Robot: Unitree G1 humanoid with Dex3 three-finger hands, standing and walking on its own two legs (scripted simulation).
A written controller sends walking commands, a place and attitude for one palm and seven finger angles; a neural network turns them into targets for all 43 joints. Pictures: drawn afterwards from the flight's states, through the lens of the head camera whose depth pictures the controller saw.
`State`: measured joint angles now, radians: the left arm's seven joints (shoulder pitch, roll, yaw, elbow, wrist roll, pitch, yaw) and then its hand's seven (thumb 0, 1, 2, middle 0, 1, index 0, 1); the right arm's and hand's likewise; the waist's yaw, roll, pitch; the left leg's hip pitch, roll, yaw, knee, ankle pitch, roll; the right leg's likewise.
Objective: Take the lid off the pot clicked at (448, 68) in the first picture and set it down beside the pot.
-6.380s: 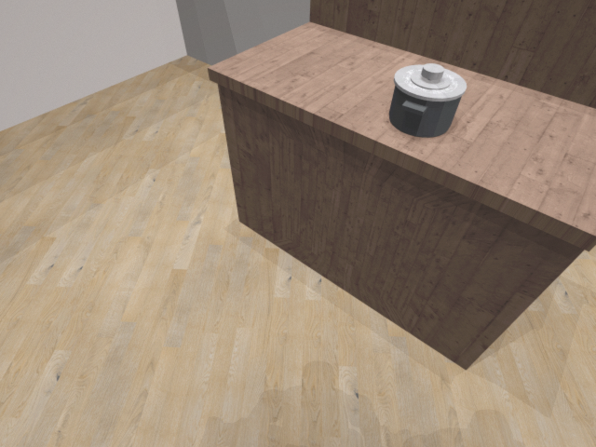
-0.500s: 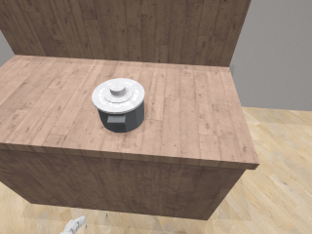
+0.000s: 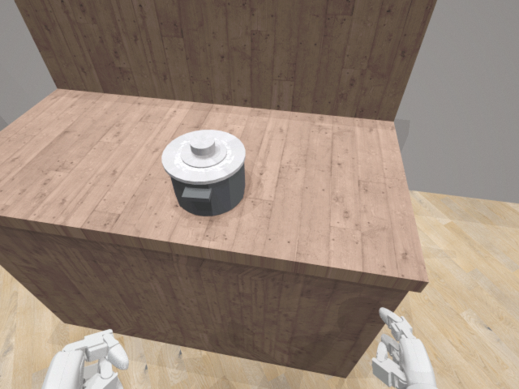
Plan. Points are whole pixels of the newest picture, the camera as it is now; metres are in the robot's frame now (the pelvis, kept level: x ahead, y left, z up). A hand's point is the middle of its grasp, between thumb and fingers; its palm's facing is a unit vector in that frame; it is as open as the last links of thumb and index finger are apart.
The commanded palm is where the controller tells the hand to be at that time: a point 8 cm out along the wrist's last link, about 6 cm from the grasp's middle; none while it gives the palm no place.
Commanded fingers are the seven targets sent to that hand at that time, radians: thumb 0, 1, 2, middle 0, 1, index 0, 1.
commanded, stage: raise the hand higher, near the body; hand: left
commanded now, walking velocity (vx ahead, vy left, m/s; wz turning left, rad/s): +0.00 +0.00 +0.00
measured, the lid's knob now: (202, 144) +0.52 +0.18 +0.10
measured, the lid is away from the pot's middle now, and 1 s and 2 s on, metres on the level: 0.00 0.00 0.00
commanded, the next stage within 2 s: reach forward and open the fingers in 0.86 s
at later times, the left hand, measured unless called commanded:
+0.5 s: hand (110, 337) +0.16 +0.22 +0.05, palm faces +0.22 -0.89 -0.41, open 3.1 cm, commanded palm +0.12 +0.26 +0.09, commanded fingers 0.00 0.90 0.90 -1.30 -1.50 -1.30 -1.50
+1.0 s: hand (98, 294) +0.19 +0.23 +0.11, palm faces +0.26 -0.82 -0.50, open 3.1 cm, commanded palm +0.15 +0.27 +0.14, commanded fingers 0.00 0.82 0.93 -1.26 -1.39 -1.26 -1.39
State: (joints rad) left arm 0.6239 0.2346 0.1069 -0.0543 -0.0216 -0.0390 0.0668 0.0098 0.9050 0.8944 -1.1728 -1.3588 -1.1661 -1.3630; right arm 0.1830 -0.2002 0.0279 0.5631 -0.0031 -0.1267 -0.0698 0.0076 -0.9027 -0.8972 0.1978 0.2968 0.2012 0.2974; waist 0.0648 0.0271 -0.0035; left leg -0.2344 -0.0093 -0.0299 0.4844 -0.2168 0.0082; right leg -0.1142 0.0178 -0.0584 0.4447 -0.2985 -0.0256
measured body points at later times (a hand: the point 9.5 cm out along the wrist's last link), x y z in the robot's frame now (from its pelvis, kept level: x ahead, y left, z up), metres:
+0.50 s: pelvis +0.02 -0.01 +0.00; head +0.00 -0.02 +0.45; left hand +0.15 +0.27 +0.08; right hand +0.21 -0.24 -0.07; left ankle +0.03 +0.12 -0.74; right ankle -0.03 -0.10 -0.74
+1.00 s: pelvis +0.01 +0.00 +0.00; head +0.00 -0.02 +0.45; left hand +0.17 +0.27 +0.14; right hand +0.20 -0.21 -0.08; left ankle +0.03 +0.12 -0.74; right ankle -0.03 -0.10 -0.74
